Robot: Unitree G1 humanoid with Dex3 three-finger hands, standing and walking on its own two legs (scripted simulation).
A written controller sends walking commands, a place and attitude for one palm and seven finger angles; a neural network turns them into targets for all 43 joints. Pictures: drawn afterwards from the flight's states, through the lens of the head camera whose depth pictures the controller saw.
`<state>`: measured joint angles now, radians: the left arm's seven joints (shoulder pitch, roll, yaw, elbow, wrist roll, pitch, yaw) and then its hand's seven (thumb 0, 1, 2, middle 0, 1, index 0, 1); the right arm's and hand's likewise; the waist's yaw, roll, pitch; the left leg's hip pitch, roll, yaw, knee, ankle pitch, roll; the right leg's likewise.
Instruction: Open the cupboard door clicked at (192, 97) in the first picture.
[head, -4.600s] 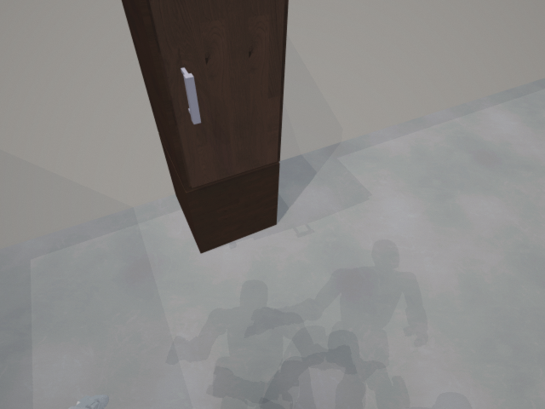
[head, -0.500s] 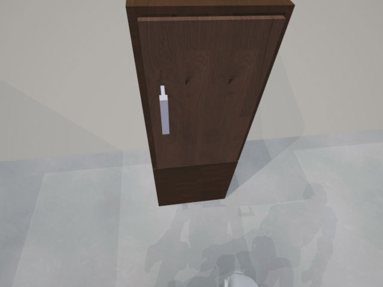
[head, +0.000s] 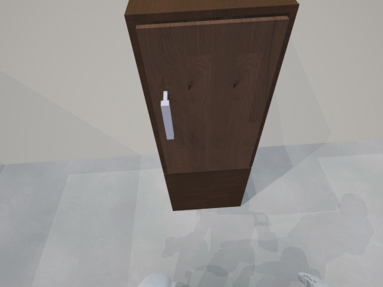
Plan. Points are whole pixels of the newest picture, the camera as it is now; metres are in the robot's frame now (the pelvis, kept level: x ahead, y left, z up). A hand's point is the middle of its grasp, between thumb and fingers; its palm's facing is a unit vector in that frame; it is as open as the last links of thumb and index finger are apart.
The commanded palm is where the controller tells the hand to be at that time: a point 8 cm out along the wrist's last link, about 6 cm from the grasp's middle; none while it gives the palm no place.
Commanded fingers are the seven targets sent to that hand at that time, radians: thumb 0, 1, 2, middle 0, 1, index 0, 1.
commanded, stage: come to a stop and stand still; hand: left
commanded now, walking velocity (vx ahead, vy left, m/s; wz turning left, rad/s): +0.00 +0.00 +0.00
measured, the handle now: (167, 116) +0.55 +0.12 +0.01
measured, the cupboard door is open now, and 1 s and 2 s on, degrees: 0 0 0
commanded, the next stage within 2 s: look again from close up in 1.04 s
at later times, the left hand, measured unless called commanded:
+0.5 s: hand out of the picture -0.02 +0.25 -0.17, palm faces -0.01 -0.98 -0.21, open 7.4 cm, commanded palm none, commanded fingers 0.00 0.90 0.90 -0.20 -0.30 -0.20 -0.30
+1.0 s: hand out of the picture -0.07 +0.23 -0.17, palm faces -0.01 -0.99 -0.16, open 7.3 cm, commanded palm none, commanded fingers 0.00 0.90 0.90 -0.20 -0.30 -0.20 -0.30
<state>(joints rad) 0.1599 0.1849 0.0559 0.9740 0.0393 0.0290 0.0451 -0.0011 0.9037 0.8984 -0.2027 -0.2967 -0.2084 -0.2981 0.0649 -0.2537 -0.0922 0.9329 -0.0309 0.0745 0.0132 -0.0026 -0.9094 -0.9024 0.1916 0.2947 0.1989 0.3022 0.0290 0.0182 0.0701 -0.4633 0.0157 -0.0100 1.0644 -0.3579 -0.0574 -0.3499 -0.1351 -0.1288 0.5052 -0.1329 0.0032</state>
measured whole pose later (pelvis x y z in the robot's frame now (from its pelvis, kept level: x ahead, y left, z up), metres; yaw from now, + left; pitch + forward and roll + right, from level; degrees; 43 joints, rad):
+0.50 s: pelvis -0.03 +0.08 +0.00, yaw -2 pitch +1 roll +1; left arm 0.26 0.15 0.01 1.12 0.01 0.02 0.04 0.00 0.91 0.90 -0.20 -0.30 -0.20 -0.30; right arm 0.28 -0.14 -0.02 1.11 0.00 0.00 -0.04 0.01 -0.92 -0.90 0.20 0.30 0.21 0.30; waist -0.01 0.00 0.04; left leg -0.20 -0.04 0.09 0.43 -0.25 0.06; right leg -0.14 -0.02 -0.03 0.43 -0.32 -0.01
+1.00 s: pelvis -0.06 +0.08 +0.01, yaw -2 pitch -1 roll +0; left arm 0.30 0.12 -0.01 1.15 0.01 0.01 0.04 0.00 0.91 0.90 -0.20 -0.30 -0.20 -0.30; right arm 0.29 -0.13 -0.01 1.17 -0.01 -0.01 -0.03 0.00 -0.91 -0.90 0.20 0.30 0.20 0.30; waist 0.00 -0.02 0.03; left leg -0.17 -0.03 0.09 0.36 -0.17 0.05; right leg -0.12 0.00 -0.03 0.39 -0.25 -0.01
